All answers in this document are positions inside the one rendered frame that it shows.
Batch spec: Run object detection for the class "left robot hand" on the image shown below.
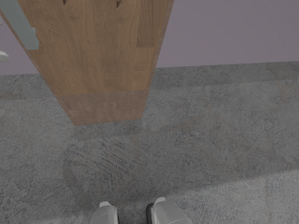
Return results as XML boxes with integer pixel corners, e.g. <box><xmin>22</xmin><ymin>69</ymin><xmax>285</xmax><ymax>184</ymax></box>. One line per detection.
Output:
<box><xmin>0</xmin><ymin>19</ymin><xmax>10</xmax><ymax>63</ymax></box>

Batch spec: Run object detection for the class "robot right thigh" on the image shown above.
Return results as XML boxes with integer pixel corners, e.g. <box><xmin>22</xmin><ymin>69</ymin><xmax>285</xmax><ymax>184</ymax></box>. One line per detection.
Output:
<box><xmin>150</xmin><ymin>201</ymin><xmax>192</xmax><ymax>224</ymax></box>

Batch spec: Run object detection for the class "handle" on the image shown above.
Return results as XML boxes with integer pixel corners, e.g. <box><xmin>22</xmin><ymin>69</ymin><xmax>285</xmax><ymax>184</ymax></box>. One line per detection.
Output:
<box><xmin>0</xmin><ymin>0</ymin><xmax>39</xmax><ymax>50</ymax></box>

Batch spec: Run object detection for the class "cupboard door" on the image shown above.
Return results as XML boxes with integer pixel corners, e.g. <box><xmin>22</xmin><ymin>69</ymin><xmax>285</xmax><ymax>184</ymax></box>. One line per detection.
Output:
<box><xmin>17</xmin><ymin>0</ymin><xmax>169</xmax><ymax>96</ymax></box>

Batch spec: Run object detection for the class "right robot shin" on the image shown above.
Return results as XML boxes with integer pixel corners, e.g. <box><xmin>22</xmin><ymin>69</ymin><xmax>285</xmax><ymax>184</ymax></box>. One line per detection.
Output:
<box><xmin>151</xmin><ymin>197</ymin><xmax>165</xmax><ymax>224</ymax></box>

